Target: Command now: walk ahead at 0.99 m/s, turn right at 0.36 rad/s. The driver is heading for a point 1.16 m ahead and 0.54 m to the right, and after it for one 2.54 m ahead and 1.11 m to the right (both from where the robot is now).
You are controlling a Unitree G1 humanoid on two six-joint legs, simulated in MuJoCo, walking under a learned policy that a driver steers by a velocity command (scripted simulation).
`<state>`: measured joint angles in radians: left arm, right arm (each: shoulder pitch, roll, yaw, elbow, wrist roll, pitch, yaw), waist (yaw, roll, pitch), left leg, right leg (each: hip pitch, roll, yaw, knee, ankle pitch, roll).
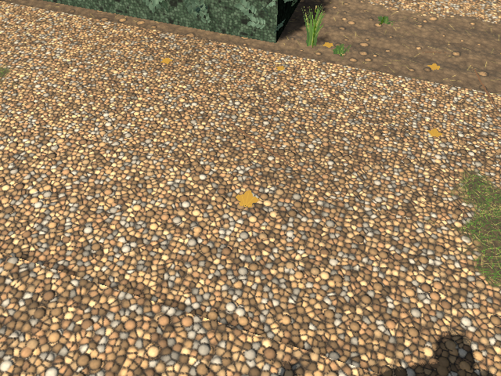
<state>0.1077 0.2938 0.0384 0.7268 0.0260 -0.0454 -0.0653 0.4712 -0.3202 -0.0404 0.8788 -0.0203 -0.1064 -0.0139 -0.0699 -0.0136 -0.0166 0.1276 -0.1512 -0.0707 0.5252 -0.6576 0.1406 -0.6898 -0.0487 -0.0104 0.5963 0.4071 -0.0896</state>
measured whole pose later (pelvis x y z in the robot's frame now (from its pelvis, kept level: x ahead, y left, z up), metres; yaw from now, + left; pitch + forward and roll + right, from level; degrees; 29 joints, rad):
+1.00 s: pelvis +0.91 -0.25 -0.28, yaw -53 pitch +0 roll -4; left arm 0.22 0.28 0.04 0.87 0.03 0.01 0.02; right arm 0.20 -0.19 -0.01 0.80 -0.04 -0.06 -0.04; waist 0.00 -0.01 0.21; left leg -0.61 0.11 -0.13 1.36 -0.47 -0.09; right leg -0.29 0.26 -0.05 0.53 -0.22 -0.21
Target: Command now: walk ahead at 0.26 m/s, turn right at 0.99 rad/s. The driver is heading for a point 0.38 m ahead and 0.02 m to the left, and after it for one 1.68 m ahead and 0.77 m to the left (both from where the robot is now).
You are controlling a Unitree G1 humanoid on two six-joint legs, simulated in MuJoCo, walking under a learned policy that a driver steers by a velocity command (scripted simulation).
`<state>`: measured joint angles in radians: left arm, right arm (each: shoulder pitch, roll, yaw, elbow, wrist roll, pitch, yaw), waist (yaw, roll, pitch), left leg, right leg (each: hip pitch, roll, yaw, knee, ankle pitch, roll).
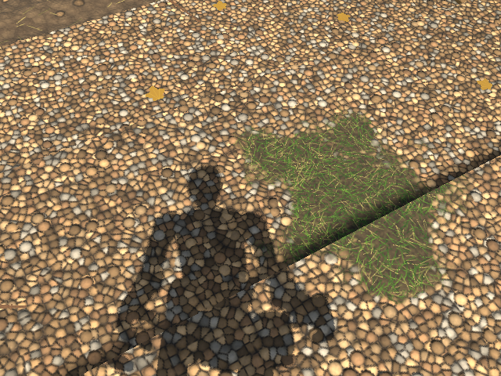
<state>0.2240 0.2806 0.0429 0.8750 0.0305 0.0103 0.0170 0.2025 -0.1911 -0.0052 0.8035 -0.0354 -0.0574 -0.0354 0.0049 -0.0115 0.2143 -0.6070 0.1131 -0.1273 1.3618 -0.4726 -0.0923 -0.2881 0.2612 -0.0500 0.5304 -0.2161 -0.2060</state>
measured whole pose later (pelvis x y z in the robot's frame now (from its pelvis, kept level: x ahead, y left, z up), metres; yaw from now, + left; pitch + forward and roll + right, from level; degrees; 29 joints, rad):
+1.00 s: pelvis +0.11 +0.11 +0.03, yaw -23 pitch -1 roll +0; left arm 0.17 0.22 0.01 0.89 0.01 0.03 0.01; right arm 0.23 -0.22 -0.01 0.79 -0.01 0.02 -0.01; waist -0.01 0.00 0.01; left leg -0.18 -0.01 0.01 0.43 -0.23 0.01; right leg -0.22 0.06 0.03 0.41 -0.17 -0.04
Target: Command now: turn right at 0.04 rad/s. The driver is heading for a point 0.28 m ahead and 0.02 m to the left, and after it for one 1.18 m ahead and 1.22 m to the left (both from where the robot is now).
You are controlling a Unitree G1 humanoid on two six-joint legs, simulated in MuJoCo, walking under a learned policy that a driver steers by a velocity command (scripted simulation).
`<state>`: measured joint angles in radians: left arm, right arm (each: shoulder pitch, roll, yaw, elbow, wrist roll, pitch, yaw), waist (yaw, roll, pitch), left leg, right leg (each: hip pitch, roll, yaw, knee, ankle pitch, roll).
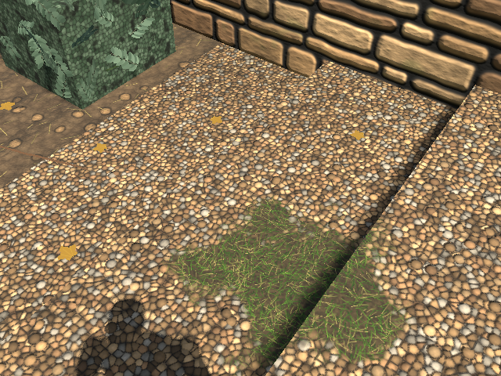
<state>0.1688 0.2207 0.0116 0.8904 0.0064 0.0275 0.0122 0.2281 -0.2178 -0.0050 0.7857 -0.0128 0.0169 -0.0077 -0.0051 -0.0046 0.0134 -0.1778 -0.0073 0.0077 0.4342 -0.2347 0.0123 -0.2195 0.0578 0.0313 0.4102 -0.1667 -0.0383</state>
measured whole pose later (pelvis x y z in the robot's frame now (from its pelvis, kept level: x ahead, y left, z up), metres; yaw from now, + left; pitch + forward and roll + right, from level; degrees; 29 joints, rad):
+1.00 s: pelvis +0.22 -0.02 +0.00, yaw +28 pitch +1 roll -2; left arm 0.04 0.28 0.04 0.68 0.03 0.07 0.03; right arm 0.33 -0.31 -0.07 0.68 0.01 0.05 0.00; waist -0.07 -0.01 0.08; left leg -0.28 -0.19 -0.22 0.43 -0.13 0.11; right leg -0.65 -0.04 0.14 1.00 -0.27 0.06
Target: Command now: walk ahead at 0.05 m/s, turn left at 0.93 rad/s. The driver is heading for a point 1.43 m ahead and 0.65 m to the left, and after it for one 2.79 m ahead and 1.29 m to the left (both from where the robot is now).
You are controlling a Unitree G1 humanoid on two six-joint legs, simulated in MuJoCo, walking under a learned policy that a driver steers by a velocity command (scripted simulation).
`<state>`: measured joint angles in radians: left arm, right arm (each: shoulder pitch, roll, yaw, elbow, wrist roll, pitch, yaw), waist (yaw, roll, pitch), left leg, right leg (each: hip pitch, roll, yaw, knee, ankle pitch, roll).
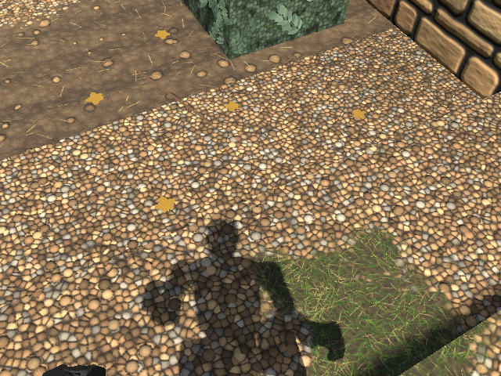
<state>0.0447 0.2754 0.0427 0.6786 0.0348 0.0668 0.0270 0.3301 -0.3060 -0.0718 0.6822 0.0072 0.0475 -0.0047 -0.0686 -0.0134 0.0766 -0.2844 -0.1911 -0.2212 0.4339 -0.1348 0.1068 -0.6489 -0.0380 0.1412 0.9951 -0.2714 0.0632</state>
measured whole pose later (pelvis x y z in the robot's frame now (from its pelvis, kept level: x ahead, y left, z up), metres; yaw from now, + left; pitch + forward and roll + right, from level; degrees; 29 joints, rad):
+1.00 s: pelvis +0.02 -0.08 -0.01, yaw +50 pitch -1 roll -1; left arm 0.28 0.31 0.05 0.72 0.02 0.08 -0.04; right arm 0.12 -0.26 -0.05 0.67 -0.01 0.08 0.02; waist 0.04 -0.05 0.05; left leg -0.23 -0.01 0.08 0.54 -0.30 0.06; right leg -0.39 -0.09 -0.17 0.92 -0.48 0.03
